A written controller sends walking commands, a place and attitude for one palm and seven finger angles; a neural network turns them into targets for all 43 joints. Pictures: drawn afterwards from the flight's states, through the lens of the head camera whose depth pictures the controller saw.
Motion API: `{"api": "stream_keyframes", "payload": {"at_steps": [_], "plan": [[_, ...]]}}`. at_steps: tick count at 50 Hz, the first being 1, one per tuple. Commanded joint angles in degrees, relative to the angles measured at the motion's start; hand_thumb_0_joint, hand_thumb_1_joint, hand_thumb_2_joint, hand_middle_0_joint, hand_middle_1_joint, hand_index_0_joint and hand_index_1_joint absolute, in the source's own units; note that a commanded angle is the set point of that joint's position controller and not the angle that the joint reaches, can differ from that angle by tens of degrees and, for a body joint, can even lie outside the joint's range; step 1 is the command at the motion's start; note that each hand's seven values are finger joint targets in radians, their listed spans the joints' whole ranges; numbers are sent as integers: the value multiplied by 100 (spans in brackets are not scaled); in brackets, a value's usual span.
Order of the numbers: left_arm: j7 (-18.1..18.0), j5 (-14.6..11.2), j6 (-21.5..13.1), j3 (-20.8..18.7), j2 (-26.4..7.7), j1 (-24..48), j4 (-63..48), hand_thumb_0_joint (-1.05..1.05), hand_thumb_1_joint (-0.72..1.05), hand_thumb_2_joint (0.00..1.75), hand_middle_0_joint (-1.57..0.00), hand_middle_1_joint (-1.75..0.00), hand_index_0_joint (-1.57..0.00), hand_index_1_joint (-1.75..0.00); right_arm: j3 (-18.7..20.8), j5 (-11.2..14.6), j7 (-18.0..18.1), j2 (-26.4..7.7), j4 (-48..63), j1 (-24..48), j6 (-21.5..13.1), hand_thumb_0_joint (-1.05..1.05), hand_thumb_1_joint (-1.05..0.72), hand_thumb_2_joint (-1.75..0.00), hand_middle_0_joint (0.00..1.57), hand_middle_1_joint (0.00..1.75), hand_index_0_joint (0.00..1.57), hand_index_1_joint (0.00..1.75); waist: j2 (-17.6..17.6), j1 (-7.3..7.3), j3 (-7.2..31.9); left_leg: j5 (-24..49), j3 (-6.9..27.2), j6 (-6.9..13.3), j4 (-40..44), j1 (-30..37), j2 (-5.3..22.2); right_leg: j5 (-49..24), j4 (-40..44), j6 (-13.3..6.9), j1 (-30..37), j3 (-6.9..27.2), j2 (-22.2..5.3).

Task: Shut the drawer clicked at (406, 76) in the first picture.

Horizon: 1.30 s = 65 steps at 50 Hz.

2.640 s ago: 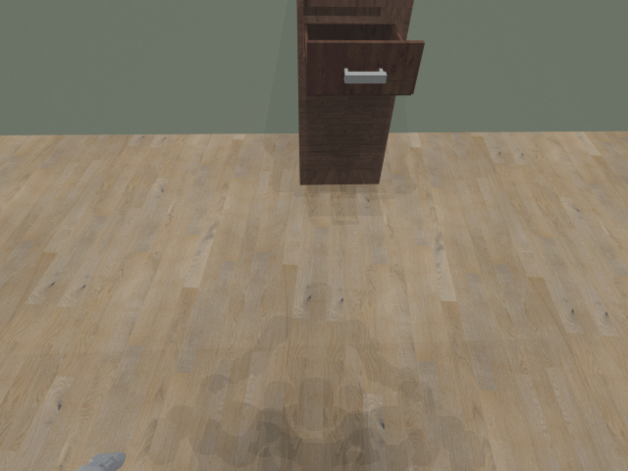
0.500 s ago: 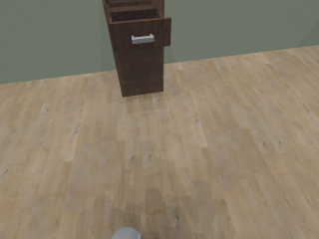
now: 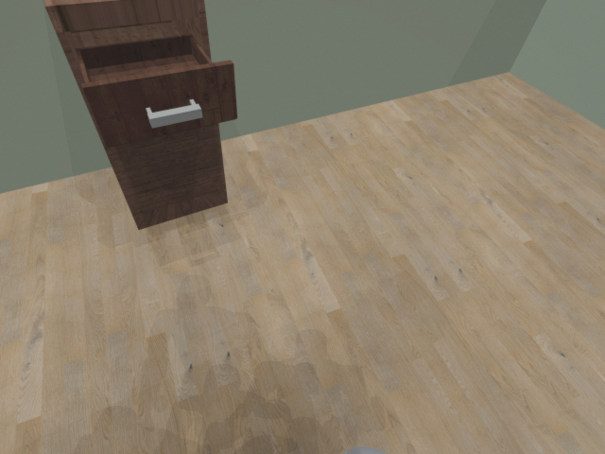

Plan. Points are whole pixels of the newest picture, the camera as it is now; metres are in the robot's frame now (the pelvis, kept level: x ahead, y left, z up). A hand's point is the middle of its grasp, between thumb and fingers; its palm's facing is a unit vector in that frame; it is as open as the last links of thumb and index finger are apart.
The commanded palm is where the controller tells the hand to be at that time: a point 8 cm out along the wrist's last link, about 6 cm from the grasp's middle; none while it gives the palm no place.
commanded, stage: walk to a spot facing it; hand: left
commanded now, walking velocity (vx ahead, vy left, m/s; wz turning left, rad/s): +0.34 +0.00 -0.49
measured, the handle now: (173, 111) +0.83 +0.41 -0.05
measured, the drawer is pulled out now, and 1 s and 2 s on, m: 0.29 0.29 0.29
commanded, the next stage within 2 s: turn to face it in 0.88 s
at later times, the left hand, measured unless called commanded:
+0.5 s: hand (278, 317) +0.37 +0.08 -0.16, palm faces -0.29 -0.94 -0.19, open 7.4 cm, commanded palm none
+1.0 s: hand (252, 294) +0.42 +0.14 -0.18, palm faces -0.28 -0.95 -0.12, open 7.4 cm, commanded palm none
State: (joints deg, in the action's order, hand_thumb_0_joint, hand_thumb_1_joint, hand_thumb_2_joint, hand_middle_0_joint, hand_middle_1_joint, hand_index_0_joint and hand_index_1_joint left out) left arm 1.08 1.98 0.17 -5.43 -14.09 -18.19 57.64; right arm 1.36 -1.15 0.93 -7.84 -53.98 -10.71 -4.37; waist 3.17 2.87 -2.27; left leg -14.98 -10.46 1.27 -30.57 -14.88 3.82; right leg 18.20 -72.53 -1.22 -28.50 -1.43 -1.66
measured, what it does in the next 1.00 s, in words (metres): walks ahead, turning right: right foot, then left foot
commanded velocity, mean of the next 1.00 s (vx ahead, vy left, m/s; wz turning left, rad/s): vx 0.29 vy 0.00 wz -0.31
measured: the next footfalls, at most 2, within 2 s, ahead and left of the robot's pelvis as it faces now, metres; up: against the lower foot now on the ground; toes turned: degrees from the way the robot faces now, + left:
right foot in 0.36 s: +0.28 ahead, -0.15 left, +0.00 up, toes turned -18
left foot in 0.84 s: +0.49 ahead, +0.01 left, +0.00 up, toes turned -9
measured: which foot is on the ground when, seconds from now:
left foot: down 0.00-0.36, up 0.38-0.82, down 0.84-1.00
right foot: up 0.00-0.34, down 0.36-0.86, up 0.88-1.00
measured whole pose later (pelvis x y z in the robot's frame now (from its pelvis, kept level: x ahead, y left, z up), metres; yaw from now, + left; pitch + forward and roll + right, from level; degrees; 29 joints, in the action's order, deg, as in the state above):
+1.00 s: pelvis +0.41 -0.04 +0.00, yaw -23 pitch -2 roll -1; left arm 1.0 1.7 0.9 -4.1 -10.9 -21.3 62.9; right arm 0.9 -1.1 1.2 -8.0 -54.6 -10.0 -4.2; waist 3.3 3.0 -3.0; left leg -14.6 -13.0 3.1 -28.9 -12.6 3.9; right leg 19.6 -67.6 0.1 -26.3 -2.0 -2.3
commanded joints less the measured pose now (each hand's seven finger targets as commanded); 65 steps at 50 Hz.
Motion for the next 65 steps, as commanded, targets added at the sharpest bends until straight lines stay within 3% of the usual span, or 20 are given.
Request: {"api": "stream_keyframes", "payload": {"at_steps": [1,12,15,16,17,18,20,24,36,38,40,41,42,43,45,49,56,62,64,65], "plan": [[146,15,59,19,166,-102,-471,0,90,90,-20,-30,-20,-30,217,2,35,-795,-17,-650,-154,0,-90,-90,20,30,20,30,-997,-72,-222,364,811,572,2051,99,1499,-693,311,156,-808,161,-509],[222,-21,-21,186,179,1985,-1042,0,90,90,-20,-30,-20,-30,219,-78,12,-1082,-481,-1860,-66,0,-90,-90,20,30,20,30,-917,-698,-410,2483,-127,550,1542,1565,1627,-769,3181,-32,-636,-513,-277],[175,-20,-121,154,-29,1386,-861,0,90,90,-20,-30,-20,-30,241,-60,7,-1233,-506,-1801,-13,0,-90,-90,20,30,20,30,-996,-359,109,4561,-472,376,262,1774,1602,-261,3782,-313,619,-848,158],[147,-3,-194,90,-231,548,-601,0,90,90,-20,-30,-20,-30,227,-23,-5,-1293,-466,-1713,4,0,-90,-90,20,30,20,30,-813,63,583,4600,-664,155,-904,1302,1404,-661,4206,-399,1993,-951,352],[78,12,-276,-66,-809,-290,-363,0,90,90,-20,-30,-20,-30,183,60,-86,-1109,-376,-1764,9,0,-90,-90,20,30,20,30,9,425,1297,2864,-763,-110,-2536,-337,1144,-706,4351,-750,3960,147,-591],[-27,-76,-297,-202,-1448,-917,-256,0,90,90,-20,-30,-20,-30,126,113,-74,-729,-108,-1738,-10,0,-90,-90,20,30,20,30,1049,491,1924,-1727,-405,-431,-4561,-2053,165,-1714,4906,-1497,4975,3145,-2407],[-82,-173,-212,-153,-1315,-323,-372,0,90,90,-20,-30,-20,-30,217,89,-31,-872,9,-878,7,0,-90,-90,20,30,20,30,104,319,1161,-1138,749,-261,-5157,-2415,466,-1156,5474,-1439,3642,2708,-2148],[-153,-100,-378,51,-532,601,-442,0,90,90,-20,-30,-20,-30,192,-64,-49,-603,-374,-1470,247,0,-90,-90,20,30,20,30,53,-500,382,-254,777,-386,-3925,-1576,733,-1728,5805,-931,1650,904,-1289],[-146,-75,-457,104,-456,-336,25,0,90,90,-20,-30,-20,-30,190,-33,-240,-474,233,362,150,0,-90,-90,20,30,20,30,284,-60,-173,131,524,-353,-1050,-1461,291,-1487,5918,-946,2082,1130,-1169],[-160,-67,-427,107,-480,-401,95,0,90,90,-20,-30,-20,-30,191,-19,-229,-529,248,413,124,0,-90,-90,20,30,20,30,223,-103,-277,74,466,-284,-627,-998,172,-1681,5735,-876,2025,1184,-1168],[-163,-113,-399,92,-489,-264,85,0,90,90,-20,-30,-20,-30,212,-31,-151,-683,33,-237,70,0,-90,-90,20,30,20,30,27,-467,-61,392,285,-220,181,341,-55,-2208,4908,-654,1634,878,-822],[-144,-135,-387,104,-357,-236,46,0,90,90,-20,-30,-20,-30,283,-56,-77,-1004,-189,-974,26,0,-90,-90,20,30,20,30,-476,-764,360,528,746,-60,512,1632,330,-2125,3741,-451,1005,681,-491],[-87,-186,-366,123,-53,-462,-56,0,90,90,-20,-30,-20,-30,439,-136,-23,-1721,-293,-1623,2,0,-90,-90,20,30,20,30,-1944,-888,937,799,2634,530,926,2788,1990,101,1978,-114,-248,-67,238],[-100,-125,-372,138,-225,-230,-166,0,90,90,-20,-30,-20,-30,416,-60,7,-1809,-270,-1801,72,0,-90,-90,20,30,20,30,-2135,-962,953,589,3237,803,1453,2553,2592,1547,725,-64,-618,55,215],[-35,-74,-286,56,-185,181,-133,0,90,90,-20,-30,-20,-30,272,-26,55,-1250,-102,-1039,46,0,-90,-90,20,30,20,30,-1016,-701,20,299,2483,752,1729,1247,2339,778,-34,6,-904,271,-254],[16,-41,-8,47,201,-458,81,0,90,90,-20,-30,-20,-30,125,28,102,-780,-73,-540,-42,0,-90,-90,20,30,20,30,-1120,-169,25,2182,569,341,1635,454,1562,-227,159,266,-290,101,-383],[-175,-55,-15,252,446,-14,104,0,90,90,-20,-30,-20,-30,113,31,90,-652,-553,-1071,19,0,-90,-90,20,30,20,30,-1219,-262,84,4322,457,568,1274,706,1080,-577,2341,413,353,-361,-314],[-250,-117,-20,197,223,732,-218,0,90,90,-20,-30,-20,-30,276,-15,88,-912,-664,-1173,313,0,-90,-90,20,30,20,30,-1373,-384,43,3553,1404,695,813,718,1236,-3,3602,418,885,-459,-140],[-259,-131,-78,144,88,425,-208,0,90,90,-20,-30,-20,-30,309,15,67,-913,-608,-1044,363,0,-90,-90,20,30,20,30,-1041,-148,150,2785,1447,414,323,392,994,-940,4725,406,1641,-451,-216],[-292,-110,-147,93,-188,171,-150,0,90,90,-20,-30,-20,-30,301,65,30,-730,-557,-1126,353,0,-90,-90,20,30,20,30,-457,-97,491,1923,1188,115,-267,-250,658,-2156,4986,266,2675,26,-792]]}}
